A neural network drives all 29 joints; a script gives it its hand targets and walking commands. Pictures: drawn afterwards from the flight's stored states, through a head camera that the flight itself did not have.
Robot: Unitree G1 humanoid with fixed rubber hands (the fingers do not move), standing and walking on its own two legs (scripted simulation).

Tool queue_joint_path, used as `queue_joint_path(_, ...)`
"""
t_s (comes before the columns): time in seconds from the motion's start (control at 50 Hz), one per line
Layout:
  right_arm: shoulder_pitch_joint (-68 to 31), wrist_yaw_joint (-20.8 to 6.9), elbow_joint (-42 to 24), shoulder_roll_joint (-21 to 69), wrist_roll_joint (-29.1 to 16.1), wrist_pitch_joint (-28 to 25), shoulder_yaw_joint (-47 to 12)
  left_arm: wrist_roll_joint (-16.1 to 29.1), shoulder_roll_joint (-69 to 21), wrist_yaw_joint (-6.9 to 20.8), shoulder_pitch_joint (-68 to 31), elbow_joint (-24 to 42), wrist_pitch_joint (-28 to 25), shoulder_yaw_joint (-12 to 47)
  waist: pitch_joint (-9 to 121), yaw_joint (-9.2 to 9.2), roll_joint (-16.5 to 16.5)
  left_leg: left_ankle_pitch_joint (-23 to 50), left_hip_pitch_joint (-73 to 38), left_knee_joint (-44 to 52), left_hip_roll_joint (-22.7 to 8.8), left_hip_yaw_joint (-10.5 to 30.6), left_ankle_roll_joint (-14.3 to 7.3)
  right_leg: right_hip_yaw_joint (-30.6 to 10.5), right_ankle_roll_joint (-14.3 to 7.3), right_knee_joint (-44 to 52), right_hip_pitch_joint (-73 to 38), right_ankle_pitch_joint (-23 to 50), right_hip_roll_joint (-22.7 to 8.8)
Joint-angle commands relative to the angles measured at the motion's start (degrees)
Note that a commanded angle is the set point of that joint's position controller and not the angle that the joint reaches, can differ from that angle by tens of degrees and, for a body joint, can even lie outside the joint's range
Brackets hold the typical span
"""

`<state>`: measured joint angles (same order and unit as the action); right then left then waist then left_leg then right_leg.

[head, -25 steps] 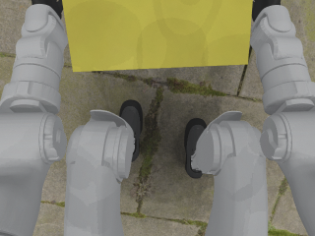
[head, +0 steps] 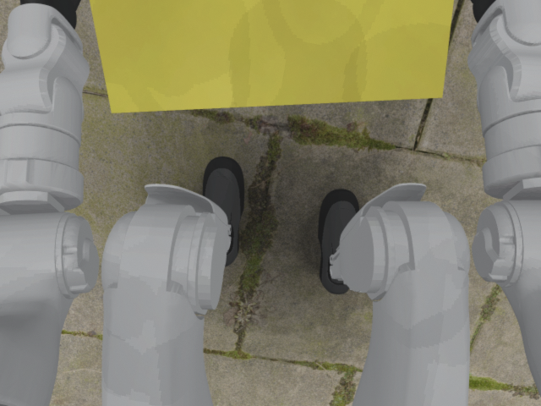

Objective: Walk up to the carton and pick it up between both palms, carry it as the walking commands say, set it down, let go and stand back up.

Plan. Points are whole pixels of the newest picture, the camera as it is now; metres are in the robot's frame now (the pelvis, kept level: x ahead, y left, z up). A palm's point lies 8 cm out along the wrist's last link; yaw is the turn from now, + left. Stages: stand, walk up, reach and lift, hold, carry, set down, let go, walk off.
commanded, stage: set down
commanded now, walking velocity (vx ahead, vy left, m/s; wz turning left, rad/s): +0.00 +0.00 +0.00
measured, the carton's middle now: (270, 15) +0.50 +0.04 -0.23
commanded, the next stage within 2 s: let go in 1.24 s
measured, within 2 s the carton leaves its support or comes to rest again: neither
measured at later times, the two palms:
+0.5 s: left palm out of the picture +0.50 +0.26 -0.07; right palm out of the picture +0.53 -0.19 -0.06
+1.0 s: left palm out of the picture +0.50 +0.26 +0.08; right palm out of the picture +0.53 -0.20 +0.09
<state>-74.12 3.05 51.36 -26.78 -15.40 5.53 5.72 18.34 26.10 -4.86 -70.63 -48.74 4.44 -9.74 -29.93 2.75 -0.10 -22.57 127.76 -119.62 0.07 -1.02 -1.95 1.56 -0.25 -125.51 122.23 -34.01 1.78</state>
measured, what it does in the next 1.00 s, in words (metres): rises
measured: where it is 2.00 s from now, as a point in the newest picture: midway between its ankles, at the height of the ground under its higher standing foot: (280, 245)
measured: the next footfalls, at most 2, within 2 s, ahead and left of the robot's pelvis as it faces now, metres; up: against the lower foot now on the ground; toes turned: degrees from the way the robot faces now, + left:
none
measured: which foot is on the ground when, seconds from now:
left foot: down 0.00-1.00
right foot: down 0.00-1.00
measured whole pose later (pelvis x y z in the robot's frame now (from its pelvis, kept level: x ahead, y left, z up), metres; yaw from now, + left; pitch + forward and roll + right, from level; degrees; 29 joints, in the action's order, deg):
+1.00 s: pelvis +0.02 +0.00 +0.18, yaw +0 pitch +21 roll +0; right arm -58.8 1.5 24.0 -27.0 -12.3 24.4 6.7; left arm 14.5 26.0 -5.1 -55.8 -22.7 23.4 -9.7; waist -29.9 2.8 0.6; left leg -25.1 87.0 -91.6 0.1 -0.7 -1.1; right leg 0.2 -0.4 -95.7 82.7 -33.5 2.5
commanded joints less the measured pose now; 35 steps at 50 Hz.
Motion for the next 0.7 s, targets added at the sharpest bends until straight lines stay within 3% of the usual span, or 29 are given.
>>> queue_joint_path(0.0, -9.6, -1.2, -15.9, -12.1, 0.5, -0.7, 3.1, -0.3, 7.5, -0.5, -8.9, 15.8, 0.0, -2.0, 111.3, -0.41, 0.5, 12.2, -59.5, 3.4, -0.8, 1.5, 2.8, 1.9, -0.9, 10.8, -29.0, 11.8, -0.1)
queue_joint_path(0.02, -10.0, -1.1, -17.1, -13.2, 0.6, -0.1, 3.2, -0.2, 7.9, -0.7, -8.2, 16.1, 0.7, -2.0, 112.2, -0.21, 0.9, 11.7, -60.8, 3.9, -0.6, 1.4, 2.7, 2.1, -0.9, 11.3, -29.0, 10.8, 0.0)
queue_joint_path(0.04, -9.4, -0.8, -19.1, -14.2, 0.7, 0.6, 4.2, 0.2, 8.2, -0.9, -7.8, 17.5, 1.5, -1.7, 114.2, -1.33, 0.6, 10.9, -61.4, 4.4, -0.4, 1.2, 2.6, 2.1, -1.2, 12.0, -31.0, 11.0, 0.3)
queue_joint_path(0.14, -8.0, -0.6, -24.8, -15.5, 1.3, 4.1, 5.8, -1.0, 9.8, -1.9, -6.3, 22.5, 5.3, -3.5, 117.7, -0.18, -0.2, 6.4, -65.0, 8.7, 0.2, 1.4, 2.5, 2.6, -1.4, 15.3, -32.8, 7.4, 1.3)
queue_joint_path(0.18, -6.5, -0.4, -25.7, -15.6, 2.0, 5.8, 6.6, -1.2, 10.9, -1.9, -5.8, 23.3, 6.9, -3.9, 118.8, -1.18, 0.5, 3.9, -65.0, 10.5, 0.3, 1.5, 2.3, 2.5, -1.4, 17.2, -36.0, 6.8, 1.6)
queue_joint_path(0.24, -6.5, -0.5, -28.5, -15.7, 2.0, 7.9, 7.1, -1.5, 11.2, -1.7, -4.4, 25.2, 9.0, -4.6, 117.1, -0.48, 0.7, 2.0, -65.0, 13.0, 0.7, 1.2, 2.0, 2.0, -1.5, 20.0, -37.7, 4.7, 2.4)
queue_joint_path(0.28, -5.2, -0.7, -30.7, -16.0, 2.8, 8.9, 8.1, -2.1, 11.5, -1.5, -2.9, 25.4, 10.2, -5.3, 116.8, -1.48, 1.8, 1.4, -66.0, 14.8, 0.8, 1.7, 2.0, 2.4, -1.3, 21.7, -39.3, 5.1, 2.9)
queue_joint_path(0.3, -4.2, -0.8, -28.7, -14.9, 3.0, 9.5, 7.9, -2.9, 12.2, -1.3, -2.5, 25.0, 10.4, -5.9, 114.7, -0.56, 1.4, 1.4, -64.9, 14.8, 0.8, 1.2, 2.1, 1.8, -1.3, 22.6, -39.1, 4.4, 2.9)
queue_joint_path(0.32, -4.0, -0.8, -30.2, -15.0, 3.3, 9.8, 8.4, -2.3, 11.2, -1.2, -1.8, 25.5, 10.7, -5.4, 115.3, -0.99, 2.0, 2.9, -65.4, 15.6, 0.8, 1.1, 2.2, 1.8, -1.1, 23.3, -40.2, 5.5, 3.0)
queue_joint_path(0.36, -4.3, -1.2, -32.0, -14.5, 3.4, 10.6, 7.9, -3.1, 11.5, -1.0, -2.1, 27.8, 11.3, -6.0, 116.9, 0.61, 1.6, 4.4, -67.3, 17.0, 1.0, 1.4, 2.4, 1.6, -1.0, 24.0, -41.9, 7.0, 3.3)
queue_joint_path(0.38, -4.0, -1.2, -32.7, -14.7, 3.5, 11.1, 8.2, -3.0, 12.3, -1.0, -1.5, 27.0, 11.6, -6.3, 118.0, 0.08, 2.7, 4.2, -67.4, 17.1, 1.1, 0.8, 2.4, 1.5, -0.8, 25.3, -43.5, 6.7, 3.5)
queue_joint_path(0.42, -0.9, -1.7, -29.8, -14.3, 4.2, 11.6, 9.2, -3.9, 11.0, -0.8, 0.5, 27.3, 12.1, -6.2, 116.4, -0.11, 1.5, 5.2, -68.6, 19.0, 1.2, 1.5, 2.6, 1.4, -0.8, 26.0, -43.4, 8.1, 3.5)
queue_joint_path(0.44, -2.4, -1.8, -33.1, -14.6, 3.6, 11.6, 9.2, -4.0, 11.7, -0.9, -1.0, 31.3, 12.1, -6.8, 119.2, 0.39, 1.0, 6.7, -70.6, 19.3, 1.5, 1.4, 2.6, 1.1, -0.9, 26.4, -44.7, 9.1, 3.7)
queue_joint_path(0.48, -1.4, -2.3, -31.9, -15.1, 4.1, 11.9, 10.0, -4.3, 10.9, -0.6, 0.3, 28.8, 12.6, -6.8, 117.3, 0.06, 1.0, 6.8, -71.2, 20.7, 1.5, 1.4, 2.8, 1.3, -0.9, 28.1, -43.9, 8.5, 3.6)
queue_joint_path(0.5, -1.7, -2.2, -35.0, -15.2, 4.2, 12.1, 9.4, -4.2, 11.1, -0.6, 0.4, 31.6, 12.8, -7.4, 120.6, 0.42, 2.1, 8.6, -72.6, 21.3, 1.7, 1.0, 2.8, 1.0, -0.9, 29.2, -47.4, 10.1, 3.7)
queue_joint_path(0.56, -1.4, -2.4, -35.3, -15.8, 4.1, 13.1, 9.4, -4.6, 11.7, -0.5, 0.8, 32.7, 14.0, -7.6, 121.4, 0.61, 2.1, 9.2, -74.6, 23.7, 2.1, 1.1, 3.1, 1.1, -0.6, 30.9, -49.9, 11.6, 4.1)
queue_joint_path(0.6, -0.3, -2.5, -34.0, -15.8, 4.3, 13.6, 10.4, -4.6, 11.1, -0.4, 0.9, 33.2, 14.4, -7.3, 120.3, -0.31, 1.3, 9.4, -75.9, 25.2, 2.1, 1.3, 3.3, 0.9, -0.7, 32.5, -49.4, 11.6, 4.0)
queue_joint_path(0.68, -0.2, -2.8, -36.4, -15.6, 3.4, 14.9, 9.0, -4.5, 11.5, -0.3, 2.2, 33.7, 15.8, -8.3, 124.0, 1.79, 2.2, 11.8, -79.8, 28.2, 2.5, 1.1, 3.2, 0.6, -0.4, 35.4, -53.3, 12.7, 4.2)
